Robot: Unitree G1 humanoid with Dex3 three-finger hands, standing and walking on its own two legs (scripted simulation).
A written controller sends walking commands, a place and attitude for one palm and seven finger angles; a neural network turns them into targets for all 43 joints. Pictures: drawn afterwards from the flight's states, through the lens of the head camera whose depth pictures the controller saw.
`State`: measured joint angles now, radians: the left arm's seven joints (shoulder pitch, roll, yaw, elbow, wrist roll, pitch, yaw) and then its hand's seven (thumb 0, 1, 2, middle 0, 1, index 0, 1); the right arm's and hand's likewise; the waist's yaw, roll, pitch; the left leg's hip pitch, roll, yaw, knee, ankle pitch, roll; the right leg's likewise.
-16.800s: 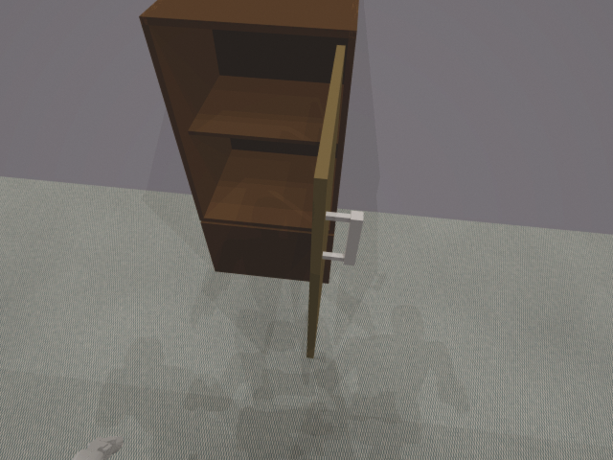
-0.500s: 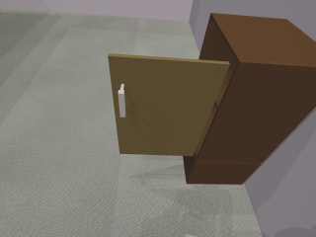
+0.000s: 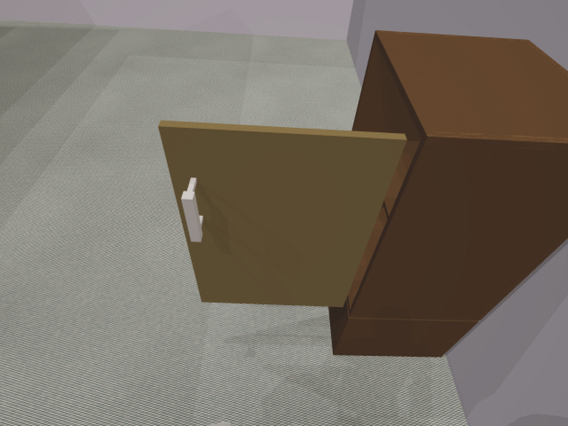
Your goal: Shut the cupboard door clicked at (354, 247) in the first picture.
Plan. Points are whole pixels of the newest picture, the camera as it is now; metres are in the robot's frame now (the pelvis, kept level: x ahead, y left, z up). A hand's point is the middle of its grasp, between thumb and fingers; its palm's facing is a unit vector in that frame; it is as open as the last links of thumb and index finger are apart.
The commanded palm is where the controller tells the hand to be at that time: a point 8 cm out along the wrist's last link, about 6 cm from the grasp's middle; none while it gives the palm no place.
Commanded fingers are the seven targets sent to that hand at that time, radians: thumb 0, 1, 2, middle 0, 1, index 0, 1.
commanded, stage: come to a stop and stand still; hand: left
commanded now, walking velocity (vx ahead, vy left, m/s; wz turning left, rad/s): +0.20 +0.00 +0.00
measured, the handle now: (194, 210) +0.50 +0.20 -0.02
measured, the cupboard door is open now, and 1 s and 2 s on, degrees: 89 89 89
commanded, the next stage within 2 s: look again from close up in 1.96 s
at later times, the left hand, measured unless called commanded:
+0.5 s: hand out of the picture +0.06 +0.15 -0.18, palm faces +0.01 -0.98 -0.20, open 7.3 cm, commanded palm none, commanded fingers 0.00 0.90 0.90 -0.20 -0.30 -0.20 -0.30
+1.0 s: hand out of the picture +0.06 +0.16 -0.18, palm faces +0.03 -0.98 -0.19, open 7.3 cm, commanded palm none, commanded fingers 0.00 0.90 0.90 -0.20 -0.30 -0.20 -0.30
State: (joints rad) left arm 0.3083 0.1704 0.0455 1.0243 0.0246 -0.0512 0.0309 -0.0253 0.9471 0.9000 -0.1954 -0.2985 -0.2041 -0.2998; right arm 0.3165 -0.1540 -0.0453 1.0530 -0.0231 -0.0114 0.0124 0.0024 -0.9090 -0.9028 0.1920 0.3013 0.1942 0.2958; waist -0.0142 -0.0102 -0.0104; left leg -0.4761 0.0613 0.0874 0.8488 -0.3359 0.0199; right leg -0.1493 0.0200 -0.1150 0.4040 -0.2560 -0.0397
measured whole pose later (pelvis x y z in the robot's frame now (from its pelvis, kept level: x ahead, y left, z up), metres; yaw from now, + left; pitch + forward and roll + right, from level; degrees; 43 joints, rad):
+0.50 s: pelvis +0.05 -0.02 -0.01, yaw -2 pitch -1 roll +1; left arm 0.29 0.13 0.01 1.06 0.02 0.02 0.03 0.01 0.92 0.90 -0.19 -0.30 -0.20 -0.30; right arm 0.20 -0.16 -0.04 1.02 -0.01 0.02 -0.03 0.00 -0.94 -0.90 0.20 0.30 0.20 0.30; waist 0.01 0.00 0.04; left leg -0.30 0.04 0.12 0.54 -0.23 0.00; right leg -0.29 -0.03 -0.05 0.59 -0.28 -0.02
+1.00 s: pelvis +0.06 -0.01 +0.00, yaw +0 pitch -1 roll -1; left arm 0.30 0.14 0.00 1.07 0.01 -0.01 0.04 0.00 0.91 0.90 -0.19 -0.30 -0.20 -0.30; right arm 0.36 -0.12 0.00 1.08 -0.02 0.02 0.00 0.00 -0.91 -0.90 0.19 0.30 0.20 0.30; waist 0.00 0.01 0.03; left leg -0.29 0.03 0.08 0.53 -0.24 0.01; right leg -0.23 -0.02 -0.08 0.48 -0.24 -0.01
